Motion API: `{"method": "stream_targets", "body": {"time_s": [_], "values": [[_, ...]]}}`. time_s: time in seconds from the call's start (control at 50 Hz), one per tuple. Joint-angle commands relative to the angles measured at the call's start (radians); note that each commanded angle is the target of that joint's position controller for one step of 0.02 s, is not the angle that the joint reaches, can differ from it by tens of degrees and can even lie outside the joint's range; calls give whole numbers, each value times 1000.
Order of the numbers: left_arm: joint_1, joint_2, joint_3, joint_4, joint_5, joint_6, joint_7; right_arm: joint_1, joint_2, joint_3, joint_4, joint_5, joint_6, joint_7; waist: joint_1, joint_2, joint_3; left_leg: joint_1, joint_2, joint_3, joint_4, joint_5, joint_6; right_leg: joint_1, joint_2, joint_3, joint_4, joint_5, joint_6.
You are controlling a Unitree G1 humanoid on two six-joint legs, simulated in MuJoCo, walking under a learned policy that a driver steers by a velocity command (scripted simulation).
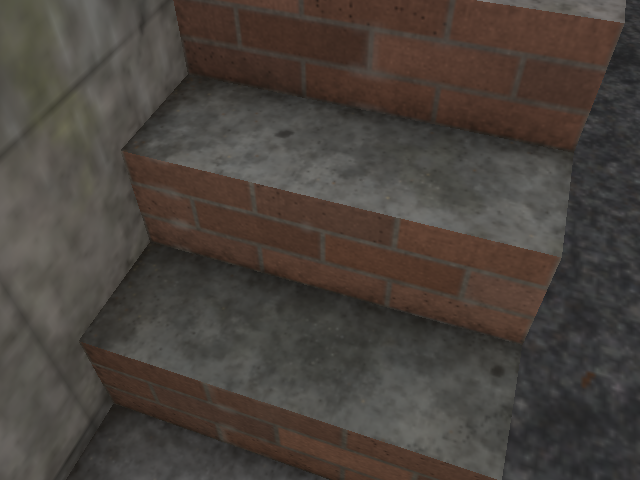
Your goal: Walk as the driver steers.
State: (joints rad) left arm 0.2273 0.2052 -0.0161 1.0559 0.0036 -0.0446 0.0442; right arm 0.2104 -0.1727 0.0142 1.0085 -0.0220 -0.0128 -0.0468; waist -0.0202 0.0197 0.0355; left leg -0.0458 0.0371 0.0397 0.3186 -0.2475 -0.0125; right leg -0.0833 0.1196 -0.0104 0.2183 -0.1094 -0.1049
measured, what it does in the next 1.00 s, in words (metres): stands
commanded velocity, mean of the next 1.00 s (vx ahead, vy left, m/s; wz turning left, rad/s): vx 0.22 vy -0.05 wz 0.00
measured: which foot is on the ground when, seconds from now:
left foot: down 0.00-1.00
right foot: down 0.00-1.00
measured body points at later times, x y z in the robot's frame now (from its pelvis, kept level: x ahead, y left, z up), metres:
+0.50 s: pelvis +0.00 +0.00 +0.00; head +0.01 +0.00 +0.45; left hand +0.05 +0.25 -0.15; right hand +0.06 -0.23 -0.15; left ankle -0.05 +0.12 -0.75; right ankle +0.00 -0.06 -0.75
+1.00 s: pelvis +0.00 +0.02 +0.00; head +0.02 +0.02 +0.45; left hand +0.10 +0.26 -0.14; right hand +0.06 -0.20 -0.15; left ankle -0.05 +0.12 -0.75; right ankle +0.00 -0.06 -0.75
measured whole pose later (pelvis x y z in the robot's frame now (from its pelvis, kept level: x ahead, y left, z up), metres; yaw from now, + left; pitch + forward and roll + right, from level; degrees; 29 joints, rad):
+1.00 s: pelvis +0.00 +0.02 +0.00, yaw +0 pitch -1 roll +0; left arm 0.15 0.21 -0.02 1.02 0.01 -0.06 0.04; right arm 0.22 -0.17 0.02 1.01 -0.02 -0.03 -0.05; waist -0.01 0.01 0.04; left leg -0.02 -0.01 0.04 0.27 -0.23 0.02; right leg -0.10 0.08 0.02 0.27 -0.14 -0.06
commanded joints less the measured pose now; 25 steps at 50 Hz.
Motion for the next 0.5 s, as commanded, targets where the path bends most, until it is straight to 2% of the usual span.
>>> {"method": "stream_targets", "body": {"time_s": [0.02,0.5], "values": [[28,101,17,-28,0,-7,3,15,-82,-14,-35,0,-8,-2,0,3,-4,-108,120,-102,-58,68,35,82,-228,191,-8,201,-2],[25,101,17,-29,0,-8,2,12,-83,-16,-37,0,-9,-2,-1,2,-5,-104,120,-102,-60,71,35,80,-227,196,-6,203,-3]]}}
